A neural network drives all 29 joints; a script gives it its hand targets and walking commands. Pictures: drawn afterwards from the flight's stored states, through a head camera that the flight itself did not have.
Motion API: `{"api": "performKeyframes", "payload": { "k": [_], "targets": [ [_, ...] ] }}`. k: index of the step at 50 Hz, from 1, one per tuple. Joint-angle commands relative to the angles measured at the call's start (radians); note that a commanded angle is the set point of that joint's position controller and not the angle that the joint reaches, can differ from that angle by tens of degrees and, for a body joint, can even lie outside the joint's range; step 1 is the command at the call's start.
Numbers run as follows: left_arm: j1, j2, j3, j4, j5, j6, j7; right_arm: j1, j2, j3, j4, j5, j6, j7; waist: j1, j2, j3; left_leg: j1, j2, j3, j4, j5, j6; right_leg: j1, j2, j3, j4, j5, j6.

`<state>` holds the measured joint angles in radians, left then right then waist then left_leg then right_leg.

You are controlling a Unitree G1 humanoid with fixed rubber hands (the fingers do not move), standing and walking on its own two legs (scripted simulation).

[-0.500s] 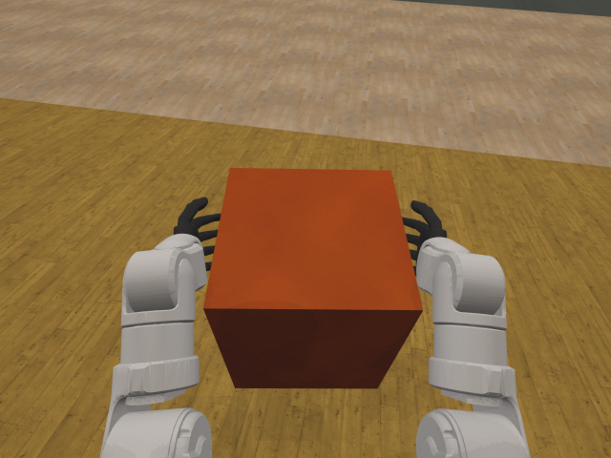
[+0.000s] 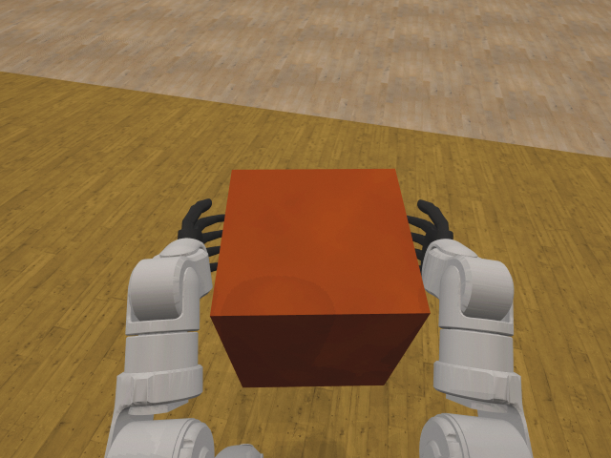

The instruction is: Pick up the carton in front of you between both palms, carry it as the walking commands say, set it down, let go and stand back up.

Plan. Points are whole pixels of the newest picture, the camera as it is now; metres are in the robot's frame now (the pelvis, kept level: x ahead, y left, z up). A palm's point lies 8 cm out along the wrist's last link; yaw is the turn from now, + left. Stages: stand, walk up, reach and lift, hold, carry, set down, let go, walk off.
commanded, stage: carry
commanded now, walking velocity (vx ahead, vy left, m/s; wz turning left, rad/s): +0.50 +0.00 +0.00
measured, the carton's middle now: (313, 285) +0.33 +0.01 +0.04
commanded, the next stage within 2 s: none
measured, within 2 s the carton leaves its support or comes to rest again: neither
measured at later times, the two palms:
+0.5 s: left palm (217, 148) +0.60 +0.20 +0.05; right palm (382, 161) +0.58 -0.10 +0.06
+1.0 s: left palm (241, 94) +0.87 +0.20 +0.01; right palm (365, 97) +0.89 -0.10 +0.01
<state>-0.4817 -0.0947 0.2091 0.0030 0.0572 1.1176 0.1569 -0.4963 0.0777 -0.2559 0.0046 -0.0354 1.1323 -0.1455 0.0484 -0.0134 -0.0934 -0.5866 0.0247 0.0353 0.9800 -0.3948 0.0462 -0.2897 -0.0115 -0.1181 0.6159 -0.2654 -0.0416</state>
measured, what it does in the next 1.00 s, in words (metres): goes down: left foot 0.04 m lower, then right foot 0.05 m lower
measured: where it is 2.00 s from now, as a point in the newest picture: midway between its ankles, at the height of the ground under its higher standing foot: (296, 246)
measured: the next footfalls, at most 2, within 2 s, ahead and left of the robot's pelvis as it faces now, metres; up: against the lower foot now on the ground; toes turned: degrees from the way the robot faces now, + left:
left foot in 0.20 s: +0.24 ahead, +0.13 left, -0.04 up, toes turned +3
right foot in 0.70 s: +0.55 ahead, -0.01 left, -0.08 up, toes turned -2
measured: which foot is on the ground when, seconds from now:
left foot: up 0.00-0.18, down 0.20-0.70, up 0.72-1.00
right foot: down 0.00-0.20, up 0.22-0.68, down 0.70-1.00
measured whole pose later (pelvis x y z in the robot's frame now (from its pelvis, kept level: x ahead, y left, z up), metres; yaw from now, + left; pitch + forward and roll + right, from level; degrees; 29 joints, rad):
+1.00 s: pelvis +0.55 +0.02 -0.08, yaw +1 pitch +5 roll +2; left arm -0.45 -0.09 0.22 -0.06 0.01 1.06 0.15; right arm -0.44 0.12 -0.24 -0.09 -0.07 1.08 -0.13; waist 0.06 -0.01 -0.02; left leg -0.72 0.05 0.00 0.99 -0.24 0.03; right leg -0.32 0.06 -0.11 0.57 -0.20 -0.11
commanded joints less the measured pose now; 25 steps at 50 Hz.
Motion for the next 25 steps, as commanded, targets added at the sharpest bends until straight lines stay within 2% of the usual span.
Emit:
{"api": "performKeyframes", "payload": {
  "k": [1,4,6,7,8,9,10,11,12,13,14,15,17,20,22,25],
  "targets": [
    [-0.755,-0.91,-0.699,-0.184,-0.37,-0.031,-0.122,-0.638,0.892,0.644,-0.102,0.234,-0.033,0.088,0.023,-0.103,-0.249,-0.117,0.017,0.006,-0.129,0.163,-0.011,0.282,-0.247,0.296,-0.21,0.356,-0.156],
    [-0.672,-0.882,-0.705,-0.159,-0.366,-0.025,-0.125,-0.561,0.835,0.637,-0.11,0.197,-0.028,0.082,0.033,-0.118,-0.243,-0.004,-0.021,0.048,-0.319,0.311,-0.003,0.279,-0.187,0.19,-0.161,0.533,-0.112],
    [-0.634,-0.871,-0.705,-0.136,-0.358,-0.022,-0.127,-0.534,0.806,0.634,-0.116,0.184,-0.023,0.086,0.031,-0.121,-0.249,0.101,-0.044,0.071,-0.455,0.406,0.011,0.284,-0.165,0.147,-0.114,0.558,-0.075],
    [-0.621,-0.868,-0.704,-0.123,-0.354,-0.02,-0.128,-0.521,0.794,0.631,-0.113,0.18,-0.022,0.088,0.007,-0.105,-0.268,0.206,-0.054,0.081,-0.531,0.482,0.019,0.273,-0.147,0.113,-0.038,0.571,-0.049],
    [-0.608,-0.866,-0.704,-0.11,-0.349,-0.018,-0.128,-0.495,0.782,0.625,-0.1,0.176,-0.02,0.091,-0.034,-0.069,-0.309,0.371,-0.061,0.114,-0.583,0.554,0.024,0.228,-0.113,0.053,0.095,0.566,-0.017],
    [-0.6,-0.857,-0.699,-0.098,-0.339,-0.017,-0.126,-0.465,0.772,0.617,-0.089,0.17,-0.019,0.093,-0.072,-0.019,-0.357,0.554,-0.008,0.076,-0.548,0.551,0.022,0.105,-0.084,0.02,0.259,0.404,0.009],
    [-0.588,-0.852,-0.687,-0.083,-0.329,-0.012,-0.124,-0.436,0.745,0.603,-0.081,0.164,-0.015,0.095,-0.071,0.123,-0.408,0.742,0.202,-0.172,-0.436,0.798,0.033,-0.1,-0.037,0.026,0.44,-0.09,0.032],
    [-0.562,-0.863,-0.678,-0.054,-0.325,-0.002,-0.12,-0.458,0.712,0.588,-0.068,0.154,-0.014,0.089,-0.1,0.298,-0.474,0.911,0.351,-0.527,-0.469,0.722,0.172,-0.349,0.073,0.072,0.638,-0.313,0.05],
    [-0.572,-0.864,-0.675,-0.074,-0.319,-0.002,-0.117,-0.46,0.737,0.602,-0.086,0.174,-0.017,0.09,-0.101,0.299,-0.462,0.888,0.362,-0.605,-0.509,0.541,0.228,-0.448,0.041,0.126,0.716,-0.318,0.021],
    [-0.615,-0.888,-0.674,-0.092,-0.316,-0.005,-0.116,-0.504,0.784,0.622,-0.124,0.2,-0.024,0.1,-0.111,0.241,-0.41,0.822,0.317,-0.551,-0.526,0.508,0.21,-0.479,0.016,0.142,0.705,-0.288,0.005],
    [-0.636,-0.924,-0.679,-0.108,-0.313,-0.013,-0.116,-0.558,0.832,0.649,-0.162,0.229,-0.032,0.112,-0.105,0.158,-0.377,0.757,0.293,-0.487,-0.529,0.516,0.191,-0.481,-0.011,0.147,0.666,-0.241,0.006],
    [-0.649,-0.947,-0.684,-0.124,-0.309,-0.024,-0.117,-0.614,0.88,0.686,-0.191,0.262,-0.043,0.125,-0.095,0.135,-0.356,0.69,0.275,-0.431,-0.529,0.545,0.181,-0.466,-0.034,0.148,0.604,-0.198,0.009],
    [-0.636,-0.963,-0.688,-0.148,-0.284,-0.045,-0.116,-0.66,0.938,0.74,-0.221,0.314,-0.064,0.144,-0.092,0.133,-0.366,0.62,0.248,-0.353,-0.542,0.569,0.174,-0.417,-0.038,0.133,0.513,-0.153,0.011],
    [-0.556,-0.931,-0.689,-0.16,-0.24,-0.068,-0.106,-0.616,0.939,0.78,-0.227,0.343,-0.085,0.154,-0.105,0.141,-0.395,0.67,0.232,-0.294,-0.52,0.697,0.188,-0.457,-0.027,0.114,0.429,-0.066,0.015],
    [-0.512,-0.891,-0.686,-0.176,-0.218,-0.075,-0.1,-0.586,0.919,0.794,-0.231,0.35,-0.092,0.154,-0.121,0.136,-0.391,0.715,0.218,-0.263,-0.506,0.799,0.184,-0.499,-0.022,0.106,0.35,0.027,0.014],
    [-0.498,-0.832,-0.682,-0.215,-0.207,-0.074,-0.095,-0.575,0.884,0.808,-0.248,0.363,-0.094,0.149,-0.139,0.121,-0.35,0.706,0.161,-0.193,-0.492,0.85,0.165,-0.472,-0.001,0.077,0.164,0.206,0.006]
  ]
}}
